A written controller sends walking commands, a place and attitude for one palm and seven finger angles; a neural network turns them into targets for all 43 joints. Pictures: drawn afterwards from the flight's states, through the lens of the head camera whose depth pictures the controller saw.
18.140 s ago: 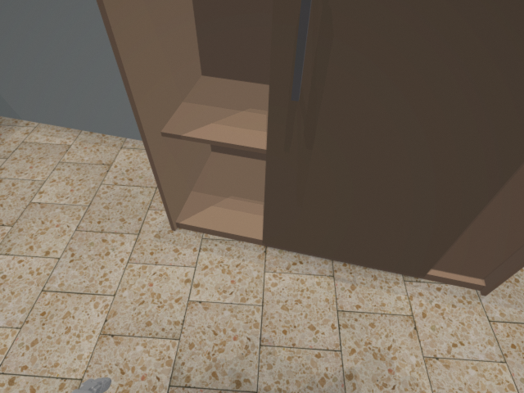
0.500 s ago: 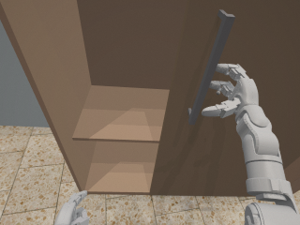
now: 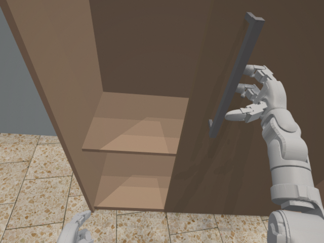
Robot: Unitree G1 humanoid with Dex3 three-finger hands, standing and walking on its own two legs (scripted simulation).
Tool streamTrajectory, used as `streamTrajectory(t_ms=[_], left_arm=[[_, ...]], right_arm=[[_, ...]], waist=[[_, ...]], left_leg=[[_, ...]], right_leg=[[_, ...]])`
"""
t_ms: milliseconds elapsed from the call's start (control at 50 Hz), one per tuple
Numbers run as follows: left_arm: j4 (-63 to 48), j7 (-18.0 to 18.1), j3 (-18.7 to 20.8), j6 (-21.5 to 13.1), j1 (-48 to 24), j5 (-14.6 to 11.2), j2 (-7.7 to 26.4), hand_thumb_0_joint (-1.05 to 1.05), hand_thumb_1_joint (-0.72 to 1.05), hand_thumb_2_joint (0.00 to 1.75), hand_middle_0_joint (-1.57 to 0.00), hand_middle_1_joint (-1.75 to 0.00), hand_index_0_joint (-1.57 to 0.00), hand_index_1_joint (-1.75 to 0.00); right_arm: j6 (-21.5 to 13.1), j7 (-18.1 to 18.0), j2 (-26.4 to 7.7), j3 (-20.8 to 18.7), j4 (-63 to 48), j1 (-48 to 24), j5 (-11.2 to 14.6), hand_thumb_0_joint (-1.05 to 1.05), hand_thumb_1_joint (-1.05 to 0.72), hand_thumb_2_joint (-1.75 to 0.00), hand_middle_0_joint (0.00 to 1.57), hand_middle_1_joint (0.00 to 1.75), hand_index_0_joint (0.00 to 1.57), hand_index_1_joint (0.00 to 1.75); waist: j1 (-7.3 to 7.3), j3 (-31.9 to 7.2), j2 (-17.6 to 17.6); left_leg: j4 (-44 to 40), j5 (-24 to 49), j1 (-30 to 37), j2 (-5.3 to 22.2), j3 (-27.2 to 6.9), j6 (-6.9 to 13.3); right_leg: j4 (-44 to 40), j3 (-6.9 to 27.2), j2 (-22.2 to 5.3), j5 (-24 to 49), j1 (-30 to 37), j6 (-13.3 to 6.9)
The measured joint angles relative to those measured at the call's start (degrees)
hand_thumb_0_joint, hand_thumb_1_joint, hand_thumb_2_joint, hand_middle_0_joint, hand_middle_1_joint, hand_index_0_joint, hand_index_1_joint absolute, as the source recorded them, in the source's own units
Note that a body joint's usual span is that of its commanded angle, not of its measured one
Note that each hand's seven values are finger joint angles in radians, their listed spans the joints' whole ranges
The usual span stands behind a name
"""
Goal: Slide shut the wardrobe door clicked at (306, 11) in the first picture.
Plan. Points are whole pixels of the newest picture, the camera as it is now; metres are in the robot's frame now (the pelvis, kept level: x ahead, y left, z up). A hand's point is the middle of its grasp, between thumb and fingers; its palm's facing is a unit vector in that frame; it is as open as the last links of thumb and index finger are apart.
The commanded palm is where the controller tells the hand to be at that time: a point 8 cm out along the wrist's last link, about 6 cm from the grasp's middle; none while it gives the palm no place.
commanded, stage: slide the fingers in behind the handle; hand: right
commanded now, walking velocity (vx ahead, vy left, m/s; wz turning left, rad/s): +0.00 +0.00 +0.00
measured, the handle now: (227, 86) +0.45 -0.12 +0.21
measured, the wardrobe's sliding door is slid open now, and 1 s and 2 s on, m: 0.42 0.42 0.42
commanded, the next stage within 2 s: move the hooked fingers beside the handle in 0.86 s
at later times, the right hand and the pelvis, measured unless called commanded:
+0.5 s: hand (241, 103) +0.38 -0.13 +0.21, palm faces -0.04 +1.00 +0.01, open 13.9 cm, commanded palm +0.36 -0.18 +0.20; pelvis +0.00 -0.01 +0.00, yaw -1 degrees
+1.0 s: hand (239, 105) +0.38 -0.13 +0.21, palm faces -0.01 +1.00 -0.01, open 14.3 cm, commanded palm +0.35 -0.16 +0.20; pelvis -0.01 -0.02 +0.00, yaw -1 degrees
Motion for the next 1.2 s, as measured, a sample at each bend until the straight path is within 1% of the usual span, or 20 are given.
streamTrajectory(t_ms=[80,220,320,400,480,620,780,1020,1080,1200], left_arm=[[-0.70,-0.20,0.08,0.49,0.33,-0.19,0.13,0.01,0.90,0.90,-0.20,-0.30,-0.20,-0.30],[-0.97,0.12,0.19,0.25,-0.81,-0.26,0.44,0.01,0.90,0.90,-0.20,-0.30,-0.20,-0.30],[-0.77,0.39,0.21,-0.47,-2.39,-0.25,0.51,0.01,0.90,0.90,-0.20,-0.30,-0.20,-0.30],[-0.34,0.52,-0.09,-0.36,-3.67,-0.18,0.19,0.01,0.90,0.90,-0.20,-0.30,-0.20,-0.30],[-0.36,0.28,-0.49,0.12,-3.85,0.13,-0.73,0.01,0.90,0.90,-0.20,-0.30,-0.20,-0.30],[-0.34,-0.26,-0.96,0.67,-2.63,0.50,-1.71,0.01,0.90,0.90,-0.20,-0.30,-0.21,-0.30],[0.58,-0.27,-0.54,0.71,-1.37,0.58,-1.21,0.01,0.90,0.90,-0.20,-0.30,-0.21,-0.30],[1.16,-0.79,0.16,-0.32,-1.36,0.72,-0.96,0.01,0.90,0.90,-0.20,-0.30,-0.20,-0.30],[1.16,-0.90,0.06,-0.50,-1.76,0.82,-1.10,0.01,0.90,0.90,-0.20,-0.30,-0.20,-0.30],[0.64,-0.94,-0.41,-0.39,-2.50,0.95,-1.53,0.01,0.90,0.90,-0.20,-0.30,-0.20,-0.30]], right_arm=[[1.44,0.50,-0.48,-0.44,-2.24,2.83,0.08,-0.01,0.49,-0.30,0.30,1.20,0.30,1.20],[1.89,0.86,0.05,0.60,-7.75,6.97,0.68,-0.01,0.50,-0.30,0.30,1.20,0.30,1.20],[1.96,-0.06,1.13,3.14,-9.91,6.22,0.62,-0.02,0.50,-0.30,0.29,1.20,0.29,1.20],[3.05,-0.99,2.72,5.01,-8.50,3.86,0.92,-0.02,0.50,-0.30,0.29,1.20,0.30,1.20],[4.18,-2.91,4.04,4.76,-7.05,2.72,0.60,-0.01,0.50,-0.30,0.30,1.20,0.30,1.23],[3.60,-4.37,4.50,5.44,-6.94,2.94,-0.52,-0.01,0.50,-0.30,0.30,1.20,0.30,1.22],[3.29,-5.11,5.10,5.92,-7.61,3.29,-0.44,-0.01,0.50,-0.30,0.29,1.20,0.28,1.21],[3.02,-7.70,6.39,7.67,-8.65,3.69,-1.43,-0.01,0.50,-0.30,0.25,1.18,0.23,1.18],[2.93,-7.74,6.50,7.82,-8.70,3.85,-1.43,-0.01,0.50,-0.30,0.24,1.18,0.21,1.18],[2.90,-6.50,5.81,7.25,-9.08,4.71,-1.07,-0.01,0.50,-0.30,0.23,1.17,0.21,1.17]], waist=[[-0.19,-0.35,-0.15],[-0.99,0.36,0.08],[-1.45,0.86,-0.07],[-1.40,0.57,-0.48],[-1.40,0.13,-0.29],[-1.31,0.26,0.10],[-1.23,0.79,-0.13],[-1.49,1.00,-0.07],[-1.57,1.02,-0.10],[-1.44,0.84,-0.07]], left_leg=[[0.03,-0.19,0.27,-0.06,-0.26,-0.05],[0.37,-0.49,0.73,0.15,0.27,-0.26],[0.59,-0.57,0.89,0.58,0.97,-0.50],[0.77,-0.60,0.66,1.00,1.24,-0.81],[0.86,-0.56,0.45,1.28,1.07,-0.97],[0.50,-0.38,1.03,1.27,0.73,-1.09],[0.21,-0.15,1.44,1.43,0.66,-1.34],[0.14,-0.05,1.72,1.71,0.93,-1.46],[0.08,-0.06,1.87,1.75,0.96,-1.45],[-0.28,0.06,2.23,1.58,0.74,-1.32]], right_leg=[[0.10,-0.23,-0.06,-0.32,0.29,-0.05],[0.83,0.26,0.17,-0.62,0.41,-0.26],[1.14,0.91,0.63,-0.47,0.32,-0.48],[1.00,1.14,1.05,-0.20,0.14,-0.76],[0.37,0.97,1.31,0.18,0.28,-0.92],[0.02,0.67,1.31,0.23,0.94,-1.06],[-0.29,0.61,1.46,0.46,1.35,-1.27],[-0.72,0.88,1.76,0.87,1.70,-1.36],[-0.87,0.92,1.80,0.94,1.89,-1.33],[-1.22,0.75,1.64,0.96,2.31,-1.22]])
